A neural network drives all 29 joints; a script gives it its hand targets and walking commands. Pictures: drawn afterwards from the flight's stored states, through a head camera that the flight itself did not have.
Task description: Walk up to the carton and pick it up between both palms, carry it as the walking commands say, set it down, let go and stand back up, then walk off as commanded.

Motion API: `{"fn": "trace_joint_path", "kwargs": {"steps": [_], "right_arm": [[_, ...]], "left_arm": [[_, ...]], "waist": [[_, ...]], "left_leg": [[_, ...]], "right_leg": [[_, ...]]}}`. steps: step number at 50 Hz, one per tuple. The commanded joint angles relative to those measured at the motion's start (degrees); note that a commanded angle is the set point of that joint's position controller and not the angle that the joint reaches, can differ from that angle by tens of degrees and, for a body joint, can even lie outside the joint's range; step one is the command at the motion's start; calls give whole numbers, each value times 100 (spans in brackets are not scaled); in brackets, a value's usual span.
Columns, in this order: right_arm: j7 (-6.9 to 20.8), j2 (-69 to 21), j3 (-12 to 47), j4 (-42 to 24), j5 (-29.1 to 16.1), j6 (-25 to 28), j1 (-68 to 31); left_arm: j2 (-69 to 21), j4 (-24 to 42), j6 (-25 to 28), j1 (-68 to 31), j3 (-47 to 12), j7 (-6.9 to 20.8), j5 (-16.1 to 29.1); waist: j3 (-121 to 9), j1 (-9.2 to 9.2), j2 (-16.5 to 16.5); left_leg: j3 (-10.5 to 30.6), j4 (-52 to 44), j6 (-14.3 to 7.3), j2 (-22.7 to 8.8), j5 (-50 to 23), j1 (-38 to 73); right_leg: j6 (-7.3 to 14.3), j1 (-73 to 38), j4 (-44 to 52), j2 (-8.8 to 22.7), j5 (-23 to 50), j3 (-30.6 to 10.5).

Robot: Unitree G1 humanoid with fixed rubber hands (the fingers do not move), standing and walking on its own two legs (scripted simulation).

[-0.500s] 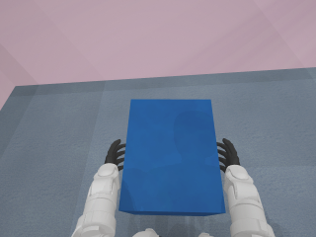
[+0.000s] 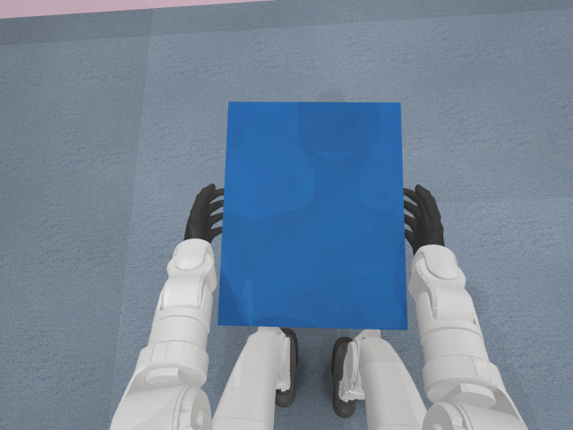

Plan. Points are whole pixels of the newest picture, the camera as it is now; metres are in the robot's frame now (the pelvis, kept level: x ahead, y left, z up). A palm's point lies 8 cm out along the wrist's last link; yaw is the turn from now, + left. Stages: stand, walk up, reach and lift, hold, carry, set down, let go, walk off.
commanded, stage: set down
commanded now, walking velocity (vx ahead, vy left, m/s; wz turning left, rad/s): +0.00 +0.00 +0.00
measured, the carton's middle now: (309, 221) +0.41 +0.02 -0.16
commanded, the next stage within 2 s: none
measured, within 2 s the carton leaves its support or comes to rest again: neither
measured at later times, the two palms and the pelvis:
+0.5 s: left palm (224, 235) +0.39 +0.16 -0.18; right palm (418, 237) +0.39 -0.16 -0.17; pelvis -0.02 -0.01 -0.07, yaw +0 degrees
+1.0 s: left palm (236, 227) +0.42 +0.16 -0.26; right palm (405, 233) +0.42 -0.17 -0.26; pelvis -0.02 -0.01 -0.13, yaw +0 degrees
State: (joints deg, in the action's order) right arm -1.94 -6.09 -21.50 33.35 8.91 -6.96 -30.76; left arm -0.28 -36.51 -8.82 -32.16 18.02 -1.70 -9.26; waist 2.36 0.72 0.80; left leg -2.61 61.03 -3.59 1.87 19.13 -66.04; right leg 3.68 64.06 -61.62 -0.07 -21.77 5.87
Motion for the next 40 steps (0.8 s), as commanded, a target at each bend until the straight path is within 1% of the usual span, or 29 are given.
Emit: {"fn": "trace_joint_path", "kwargs": {"steps": [1, 3, 4, 5, 8, 9, 10, 11, 13, 14, 17, 18, 19, 20, 21, 23, 25, 26, 27, 28, 30, 31, 32, 33, 34, 35, 36, 38, 40], "right_arm": [[396, -3116, 3188, -192, -564, 340, -3080], [350, -2783, 3230, -370, -699, 385, -3256], [349, -2787, 3201, -141, -738, 392, -3547], [283, -2742, 3232, -274, -806, 341, -3583], [210, -2390, 2989, -158, -929, 349, -3804], [163, -2394, 3026, -198, -1029, 410, -3816], [142, -2341, 2882, 216, -895, 308, -3722], [126, -2206, 2659, 623, -792, 306, -3683], [47, -2338, 2773, 485, -956, 349, -3753], [58, -2295, 2719, 479, -841, 359, -3809], [-31, -2120, 2784, 559, -1062, 453, -4203], [-106, -1958, 2491, 898, -920, 443, -3826], [-153, -1888, 2629, 464, -1020, 510, -4117], [-170, -1942, 2646, 470, -1069, 505, -4216], [-257, -1811, 2689, 355, -1126, 555, -4213], [-328, -1626, 2514, 686, -1036, 560, -4006], [-468, -1474, 2821, 153, -1207, 633, -4364], [-508, -1237, 2643, 444, -1086, 623, -4101], [-565, -1151, 2684, 226, -1124, 641, -3924], [-604, -1009, 2781, -89, -1353, 692, -4233], [-722, -787, 2680, 140, -1378, 676, -3733], [-696, -727, 2723, 272, -1490, 681, -3755], [-722, -767, 2616, 198, -1353, 723, -3741], [-702, -527, 2554, 616, -1395, 698, -3709], [-705, -545, 2720, 230, -1471, 750, -4000], [-729, -397, 2585, 509, -1325, 770, -3934], [-709, -525, 2704, 314, -1537, 764, -4168], [-797, -404, 2706, 277, -1581, 773, -3947], [-801, -448, 2844, 222, -1734, 754, -3997]], "left_arm": [[-4166, 859, 432, -3133, -3352, 469, 1142], [-3781, 1224, 495, -3289, -3403, 238, 1214], [-3765, 1229, 474, -3557, -3473, 161, 1272], [-3556, 1374, 467, -3681, -3413, 94, 1291], [-3194, 1101, 449, -3815, -3318, -138, 1334], [-3250, 1192, 472, -3898, -3494, -183, 1426], [-3002, 680, 442, -3712, -3114, -160, 1295], [-2927, 641, 466, -3957, -3040, -220, 1291], [-2857, 455, 492, -3794, -2953, -232, 1251], [-2933, 279, 522, -3747, -2786, -225, 1276], [-2700, 788, 677, -4455, -2977, -332, 1494], [-2443, 391, 670, -4181, -2829, -334, 1406], [-2592, 489, 689, -4260, -2902, -336, 1532], [-2335, 480, 703, -4442, -2837, -364, 1517], [-2210, 523, 754, -4260, -2835, -395, 1500], [-1992, 94, 791, -4163, -2687, -428, 1414], [-1985, 289, 828, -4212, -2742, -475, 1670], [-1891, 231, 786, -4228, -2763, -482, 1649], [-1523, 285, 854, -4123, -2638, -497, 1596], [-1499, 744, 886, -4307, -2891, -594, 1703], [-1241, 706, 914, -4139, -2819, -650, 1784], [-1094, 837, 944, -4227, -2660, -661, 1726], [-1110, 622, 968, -4118, -2751, -680, 1805], [-1072, 608, 977, -4206, -2668, -649, 1710], [-968, 592, 959, -4183, -2646, -689, 1747], [-1185, 181, 931, -4021, -2662, -679, 1837], [-943, 369, 977, -4205, -2608, -673, 1733], [-713, 502, 1013, -4158, -2502, -673, 1763], [-526, 663, 1036, -4299, -2580, -661, 1733]], "waist": [[-5542, -419, 189], [-5906, -290, 191], [-5796, -421, 100], [-6017, -278, -98], [-5842, -286, 125], [-5950, -452, 170], [-5242, -383, -124], [-4792, -465, -21], [-4983, -220, 34], [-4783, -319, -277], [-5315, -208, 73], [-4761, -344, 98], [-5197, -390, 120], [-5108, -302, -105], [-5330, -179, 163], [-4880, -278, 2], [-5647, -105, -158], [-5226, -286, -29], [-5532, -292, -196], [-6143, -217, 43], [-5966, -409, 3], [-5865, -114, 49], [-5863, -442, -235], [-5449, -293, 75], [-5705, -80, -47], [-5363, -309, -65], [-5487, -50, 7], [-5864, -237, -94], [-6050, -75, -90]], "left_leg": [[1195, 91, 286, 376, -2111, 2926], [1185, 207, 325, 368, -2069, 3006], [1256, 320, 316, 367, -1464, 2812], [1151, 270, 291, 387, -1217, 2719], [1132, 344, 251, 364, -640, 2495], [1079, 414, 221, 390, -595, 2512], [1061, 433, 226, 362, -236, 1946], [1129, 467, 249, 410, 172, 1712], [962, 565, 168, 351, 16, 1553], [948, 629, 168, 406, 21, 1326], [968, 780, 198, 391, 5, 1384], [889, 867, 190, 407, 119, 952], [942, 902, 160, 409, -33, 1095], [1008, 909, 149, 382, -155, 984], [833, 1118, 159, 463, -224, 818], [865, 1238, 149, 434, -296, 385], [844, 1272, 120, 492, -391, 578], [825, 1267, 169, 421, -408, 513], [877, 1347, 138, 427, -748, 635], [884, 1449, 155, 431, -1045, 823], [883, 1525, 171, 444, -1083, 715], [858, 1530, 175, 454, -1084, 640], [991, 1542, 160, 413, -1476, 736], [877, 1605, 193, 442, -1149, 203], [917, 1604, 150, 423, -1214, 508], [931, 1653, 220, 434, -1057, 278], [903, 1712, 176, 404, -1252, 278], [904, 1964, 158, 417, -1277, 8], [846, 2122, 158, 408, -1623, -130]], "right_leg": [[-104, -707, 61, -721, 1378, -1169], [-71, -580, -62, -737, 1263, -1143], [-116, -288, -195, -708, 824, -1116], [-59, -674, -150, -703, 827, -1115], [-72, -292, -330, -701, 390, -1093], [-64, -493, -282, -657, 434, -1127], [-89, -346, -264, -658, 165, -1091], [-95, -7, -415, -681, -149, -1101], [-49, -440, -310, -579, -15, -1233], [-90, -295, -338, -676, -37, -1167], [-40, -253, -645, -648, 101, -1232], [-46, -90, -548, -678, -54, -1213], [-38, -222, -656, -669, 137, -1227], [-92, 6, -781, -696, 273, -1163], [-80, -268, -775, -671, 381, -1273], [-144, 73, -823, -681, 489, -1241], [-145, -334, -908, -644, 565, -1283], [-132, -221, -867, -630, 589, -1243], [-210, -288, -918, -688, 905, -1214], [-149, -211, -1176, -686, 1170, -1203], [-186, -309, -1201, -685, 1321, -1143], [-160, -238, -1244, -666, 1265, -1236], [-213, 4, -1286, -715, 1564, -1157], [-170, 126, -1297, -664, 1353, -1219], [-174, 218, -1420, -693, 1262, -1199], [-182, 396, -1429, -692, 1109, -1148], [-195, 493, -1482, -713, 1220, -1208], [-227, 79, -1457, -693, 1475, -1288], [-267, 67, -1651, -677, 1960, -1334]]}}
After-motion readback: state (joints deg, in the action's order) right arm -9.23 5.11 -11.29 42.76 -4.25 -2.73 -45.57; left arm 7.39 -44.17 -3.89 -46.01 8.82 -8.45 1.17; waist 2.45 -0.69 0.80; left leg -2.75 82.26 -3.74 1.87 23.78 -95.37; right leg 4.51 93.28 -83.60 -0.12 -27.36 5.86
